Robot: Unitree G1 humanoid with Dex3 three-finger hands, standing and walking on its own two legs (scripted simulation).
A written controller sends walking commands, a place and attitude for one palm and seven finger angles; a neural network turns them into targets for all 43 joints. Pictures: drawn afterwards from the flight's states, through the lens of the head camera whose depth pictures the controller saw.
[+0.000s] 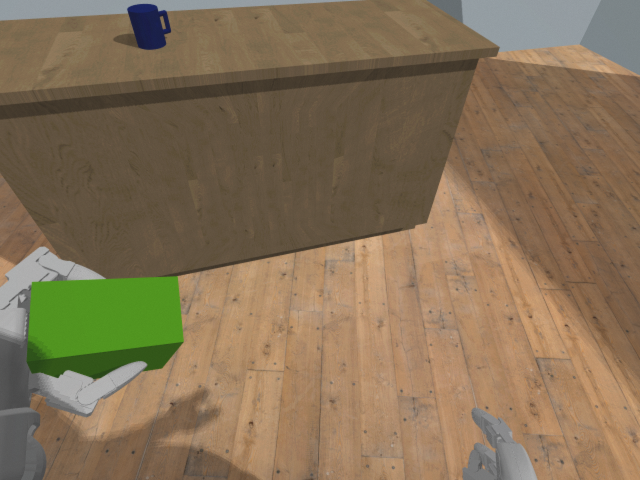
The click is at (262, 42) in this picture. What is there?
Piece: table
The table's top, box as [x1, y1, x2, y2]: [0, 0, 499, 104]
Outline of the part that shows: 499,47 426,0 359,0 166,11 171,31 167,34 164,34 166,44 161,48 152,50 141,49 137,46 127,13 2,20 0,21 0,104 496,56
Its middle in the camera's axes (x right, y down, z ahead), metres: -0.24 -0.59 +1.14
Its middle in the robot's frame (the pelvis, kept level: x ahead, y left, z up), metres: +1.24 +0.31 +0.05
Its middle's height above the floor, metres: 0.82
